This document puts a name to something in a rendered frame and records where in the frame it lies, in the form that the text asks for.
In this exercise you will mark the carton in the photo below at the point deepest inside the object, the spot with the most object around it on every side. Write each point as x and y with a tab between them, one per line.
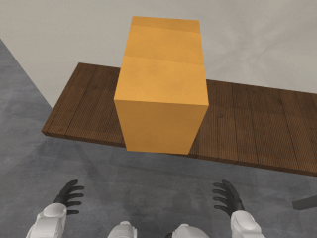
161	95

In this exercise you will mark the robot left shin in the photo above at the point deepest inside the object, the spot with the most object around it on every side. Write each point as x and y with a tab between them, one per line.
124	222

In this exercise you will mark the right robot hand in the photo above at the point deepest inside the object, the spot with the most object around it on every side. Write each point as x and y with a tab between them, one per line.
232	199

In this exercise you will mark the robot left forearm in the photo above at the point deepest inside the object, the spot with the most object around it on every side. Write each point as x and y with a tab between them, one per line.
50	222

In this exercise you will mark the right robot thigh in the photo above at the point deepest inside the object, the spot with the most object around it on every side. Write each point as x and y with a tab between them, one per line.
189	232

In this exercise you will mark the table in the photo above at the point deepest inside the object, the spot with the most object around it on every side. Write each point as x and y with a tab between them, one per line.
246	125

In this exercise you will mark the left robot hand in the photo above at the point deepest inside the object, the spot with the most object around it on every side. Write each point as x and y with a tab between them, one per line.
64	196

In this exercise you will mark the robot right forearm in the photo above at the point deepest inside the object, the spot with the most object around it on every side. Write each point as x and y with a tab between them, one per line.
243	225

